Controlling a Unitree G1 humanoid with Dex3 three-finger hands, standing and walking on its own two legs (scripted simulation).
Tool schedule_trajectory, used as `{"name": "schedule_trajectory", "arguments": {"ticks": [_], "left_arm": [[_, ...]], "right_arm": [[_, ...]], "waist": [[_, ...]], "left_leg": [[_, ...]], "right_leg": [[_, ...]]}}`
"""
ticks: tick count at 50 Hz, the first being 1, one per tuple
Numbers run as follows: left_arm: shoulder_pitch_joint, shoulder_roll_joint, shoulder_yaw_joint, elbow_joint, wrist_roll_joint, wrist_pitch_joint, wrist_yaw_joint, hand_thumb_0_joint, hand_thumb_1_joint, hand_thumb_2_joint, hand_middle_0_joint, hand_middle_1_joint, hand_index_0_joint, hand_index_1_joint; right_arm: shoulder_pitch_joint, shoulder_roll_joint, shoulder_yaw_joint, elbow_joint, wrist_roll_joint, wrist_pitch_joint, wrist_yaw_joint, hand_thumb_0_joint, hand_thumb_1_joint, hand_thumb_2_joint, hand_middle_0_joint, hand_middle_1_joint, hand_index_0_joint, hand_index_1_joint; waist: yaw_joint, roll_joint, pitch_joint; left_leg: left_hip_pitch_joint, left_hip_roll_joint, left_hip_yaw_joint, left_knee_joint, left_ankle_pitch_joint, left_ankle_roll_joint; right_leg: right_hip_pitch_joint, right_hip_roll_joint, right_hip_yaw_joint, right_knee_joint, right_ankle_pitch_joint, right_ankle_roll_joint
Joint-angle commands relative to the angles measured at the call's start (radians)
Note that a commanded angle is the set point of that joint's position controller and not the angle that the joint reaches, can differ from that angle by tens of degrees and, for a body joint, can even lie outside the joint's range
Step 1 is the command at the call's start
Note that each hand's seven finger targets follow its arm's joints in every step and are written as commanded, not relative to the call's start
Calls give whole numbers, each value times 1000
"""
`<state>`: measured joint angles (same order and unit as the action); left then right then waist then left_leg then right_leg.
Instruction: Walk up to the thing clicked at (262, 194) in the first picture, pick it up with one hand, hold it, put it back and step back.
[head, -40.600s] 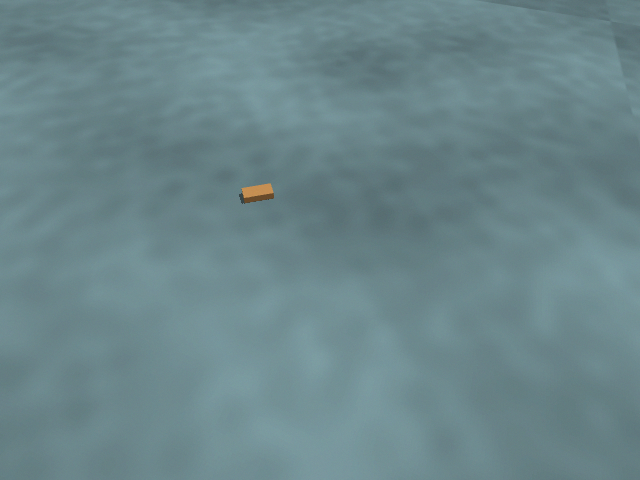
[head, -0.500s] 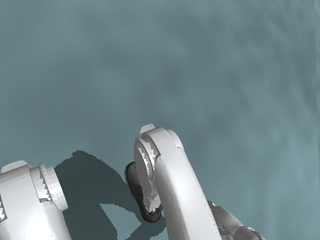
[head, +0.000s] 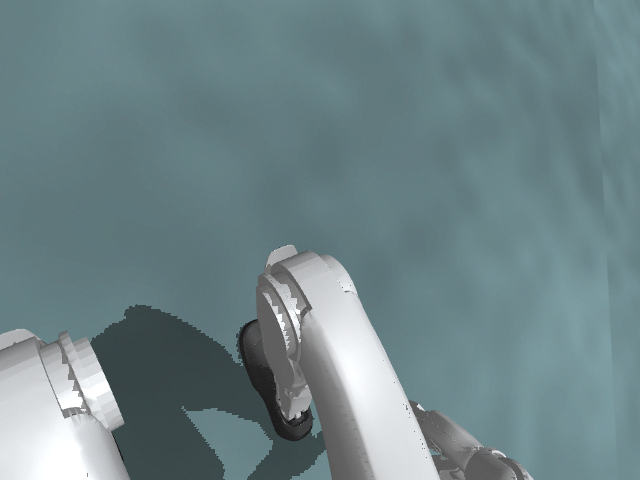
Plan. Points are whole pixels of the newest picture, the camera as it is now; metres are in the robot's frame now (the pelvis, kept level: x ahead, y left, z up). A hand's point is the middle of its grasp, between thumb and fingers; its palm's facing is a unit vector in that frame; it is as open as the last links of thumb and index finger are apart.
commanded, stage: open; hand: left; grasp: from above
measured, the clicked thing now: out of the picture +0.43 +0.36 -0.28
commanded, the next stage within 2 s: withdraw in 0.90 s
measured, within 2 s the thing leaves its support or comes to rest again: neither
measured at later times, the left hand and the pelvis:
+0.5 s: hand out of the picture +0.43 +0.34 -0.25, palm faces -0.42 -0.16 -0.89, open 11.6 cm; pelvis +0.00 +0.00 +0.00, yaw +0 degrees
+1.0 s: hand out of the picture +0.42 +0.34 -0.25, palm faces -0.43 -0.18 -0.88, open 13.5 cm; pelvis +0.00 +0.00 +0.00, yaw +0 degrees
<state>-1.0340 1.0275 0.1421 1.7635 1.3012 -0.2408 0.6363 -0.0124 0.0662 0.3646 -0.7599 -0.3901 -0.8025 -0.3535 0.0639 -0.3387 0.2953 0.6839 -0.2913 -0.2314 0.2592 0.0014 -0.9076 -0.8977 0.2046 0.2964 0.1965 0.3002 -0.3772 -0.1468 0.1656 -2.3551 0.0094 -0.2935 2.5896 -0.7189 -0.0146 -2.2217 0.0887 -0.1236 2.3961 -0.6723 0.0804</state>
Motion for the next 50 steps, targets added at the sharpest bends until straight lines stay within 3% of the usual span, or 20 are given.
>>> {"name": "schedule_trajectory", "arguments": {"ticks": [1, 5, 7, 8, 10, 12, 20, 26, 31, 35, 38, 39, 44, 47, 50], "left_arm": [[-222, 257, 12, -97, -16, -8, 20, 0, 571, 566, -933, -486, -940, -484], [-202, 248, 7, -93, -5, -21, 25, 0, 251, 474, -635, -489, -649, -476], [-210, 240, -5, -98, -4, -25, 25, 0, 91, 497, -573, -520, -587, -507], [-218, 229, -18, -96, -6, -26, 25, 0, 51, 517, -555, -540, -567, -528], [-220, 259, 0, -113, -2, -31, 38, 0, -12, 575, -524, -553, -524, -553], [-227, 232, -17, -104, -6, -32, 36, 0, -56, 603, -479, -593, -482, -590], [-232, 239, -22, -98, -16, -22, 45, 0, -171, 694, -375, -703, -379, -698], [-224, 234, -30, -103, -18, -15, 41, 0, -260, 768, -300, -785, -302, -782], [-221, 245, -10, -109, -28, -15, 39, 0, -316, 809, -239, -833, -244, -827], [-212, 243, -25, -114, -23, -10, 30, 0, -363, 849, -209, -861, -209, -860], [-231, 242, -19, -142, -35, -14, 30, 0, -378, 864, -185, -889, -188, -886], [-195, 260, 1, -105, -37, -13, 33, 0, -392, 877, -179, -893, -180, -892], [-218, 234, -28, -124, -38, -20, 19, 0, -441, 912, -119, -963, -126, -954], [-208, 257, -2, -118, -39, -26, 21, 0, -449, 925, -113, -963, -118, -957], [-206, 247, -14, -113, -31, -32, 21, 0, -481, 952, -76, -1007, -84, -997]], "right_arm": [[152, -338, -89, 3, 11, 3, -16, 0, -893, -900, 201, 301, 201, 301], [161, -330, -76, 3, -2, 15, -18, 0, -891, -899, 201, 301, 201, 301], [159, -328, -73, -2, -2, 13, -18, 0, -890, -898, 201, 301, 201, 301], [151, -333, -75, -4, -4, 8, -17, 0, -891, -898, 201, 301, 201, 301], [149, -338, -77, 3, 2, 12, -23, 0, -890, -899, 201, 301, 201, 301], [146, -334, -71, 3, 1, 2, -18, 0, -890, -899, 201, 301, 201, 301], [146, -341, -71, 2, 3, -15, -16, 0, -891, -899, 201, 301, 201, 301], [147, -354, -79, -3, 3, -20, -14, 0, -893, -900, 201, 301, 201, 301], [158, -340, -67, 9, 5, -25, -10, 0, -889, -899, 201, 301, 201, 301], [153, -351, -78, -4, 4, -20, -10, 0, -890, -899, 201, 301, 201, 301], [156, -353, -79, 2, 8, -23, -11, 0, -889, -899, 201, 301, 201, 301], [161, -345, -72, 7, 7, -17, -15, 0, -889, -899, 201, 301, 201, 301], [158, -355, -81, -2, 9, -14, -15, 0, -888, -898, 201, 301, 201, 301], [170, -345, -70, 4, 7, -9, -14, 0, -887, -898, 201, 301, 201, 301], [164, -339, -65, 5, 7, -4, -19, 0, -887, -897, 201, 301, 201, 301]], "waist": [[-30, 537, -608], [-33, 539, -628], [-41, 542, -616], [-43, 543, -596], [-31, 555, -610], [-44, 554, -576], [-42, 522, -568], [-38, 548, -608], [-37, 564, -606], [-38, 558, -600], [-34, 568, -622], [-34, 543, -623], [-43, 550, -614], [-37, 543, -606], [-41, 535, -612]], "left_leg": [[481, 38, 121, -285, 196, 15], [498, 41, 118, -287, 227, 12], [502, 40, 119, -277, 229, 12], [491, 39, 124, -272, 206, 14], [500, 41, 120, -288, 208, 11], [498, 43, 113, -280, 201, 8], [474, 42, 114, -281, 162, 12], [505, 45, 111, -286, 203, 9], [526, 45, 106, -284, 248, 3], [500, 42, 128, -275, 225, 11], [518, 44, 119, -278, 246, 7], [514, 45, 118, -286, 239, 8], [513, 44, 117, -282, 230, 10], [504, 42, 116, -290, 226, 9], [510, 45, 114, -288, 235, 8]], "right_leg": [[305, 21, -163, -182, 241, -91], [330, 27, -169, -180, 269, -90], [324, 25, -169, -176, 275, -88], [311, 23, -168, -176, 258, -87], [314, 28, -167, -183, 253, -92], [289, 20, -174, -168, 248, -89], [291, 22, -171, -188, 220, -86], [316, 29, -172, -187, 254, -89], [318, 21, -177, -169, 287, -87], [338, 26, -164, -190, 275, -89], [335, 24, -169, -188, 285, -89], [357, 26, -169, -196, 283, -89], [339, 25, -171, -192, 275, -89], [342, 21, -172, -194, 268, -89], [345, 23, -174, -192, 276, -89]]}}
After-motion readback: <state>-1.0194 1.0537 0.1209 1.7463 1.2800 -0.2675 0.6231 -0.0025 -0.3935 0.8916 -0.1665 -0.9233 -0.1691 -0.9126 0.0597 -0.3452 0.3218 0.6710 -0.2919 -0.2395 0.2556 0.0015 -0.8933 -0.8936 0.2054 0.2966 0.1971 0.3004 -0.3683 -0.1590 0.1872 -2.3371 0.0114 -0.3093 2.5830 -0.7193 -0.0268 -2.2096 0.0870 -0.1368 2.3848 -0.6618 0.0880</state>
